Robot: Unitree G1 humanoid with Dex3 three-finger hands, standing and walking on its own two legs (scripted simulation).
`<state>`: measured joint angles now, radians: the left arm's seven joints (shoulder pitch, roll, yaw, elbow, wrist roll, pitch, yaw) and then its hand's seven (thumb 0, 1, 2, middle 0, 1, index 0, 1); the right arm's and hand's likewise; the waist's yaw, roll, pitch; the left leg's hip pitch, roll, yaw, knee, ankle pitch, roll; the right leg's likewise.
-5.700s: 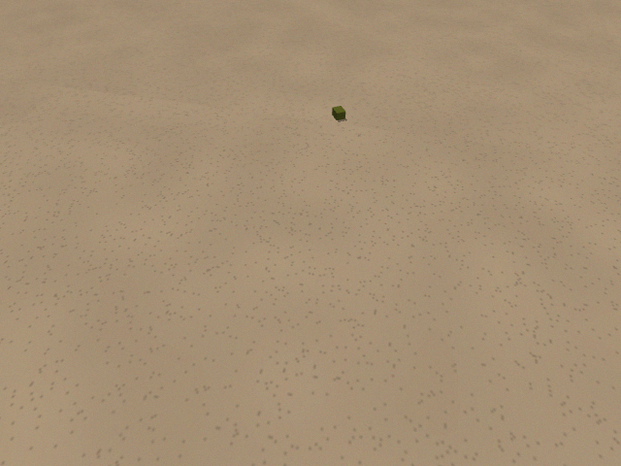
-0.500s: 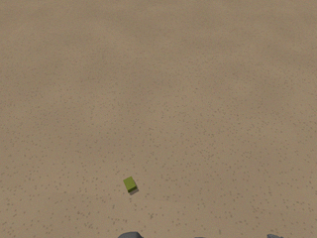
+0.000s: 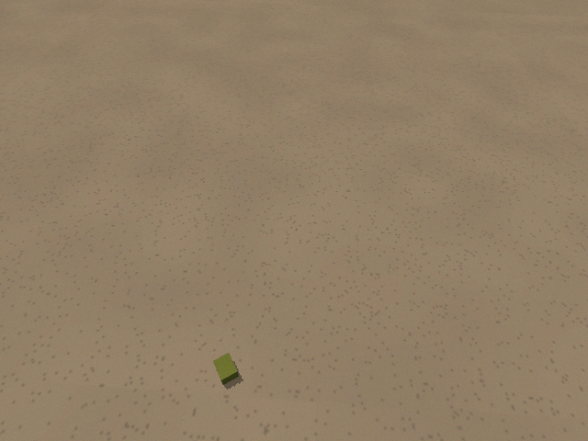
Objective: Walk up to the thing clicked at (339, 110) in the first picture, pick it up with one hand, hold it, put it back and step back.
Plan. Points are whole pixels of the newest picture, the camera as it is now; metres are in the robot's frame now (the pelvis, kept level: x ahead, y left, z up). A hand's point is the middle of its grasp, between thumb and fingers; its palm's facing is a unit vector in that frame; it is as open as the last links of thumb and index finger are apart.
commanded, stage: walk up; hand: left
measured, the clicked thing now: (225, 368) +0.48 +0.24 -0.76
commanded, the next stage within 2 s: stand in 0.98 s
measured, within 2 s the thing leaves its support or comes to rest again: neither
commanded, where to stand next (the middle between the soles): +0.10 -0.01 m, yaw +1 degrees
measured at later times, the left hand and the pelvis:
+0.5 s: hand out of the picture +0.09 +0.25 -0.15, palm faces +0.00 -0.94 -0.33, open 7.4 cm; pelvis +0.02 +0.00 +0.00, yaw +0 degrees
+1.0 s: hand out of the picture +0.10 +0.25 -0.15, palm faces -0.02 -0.95 -0.32, open 7.4 cm; pelvis +0.02 +0.00 +0.00, yaw +0 degrees
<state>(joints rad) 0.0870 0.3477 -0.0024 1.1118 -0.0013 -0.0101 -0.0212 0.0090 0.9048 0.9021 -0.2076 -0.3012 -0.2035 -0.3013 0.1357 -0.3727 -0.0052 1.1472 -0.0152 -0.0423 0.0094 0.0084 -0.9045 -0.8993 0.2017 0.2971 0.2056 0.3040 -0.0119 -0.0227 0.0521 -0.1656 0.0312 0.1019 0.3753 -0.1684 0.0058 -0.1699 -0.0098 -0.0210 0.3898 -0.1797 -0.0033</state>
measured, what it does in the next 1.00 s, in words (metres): stands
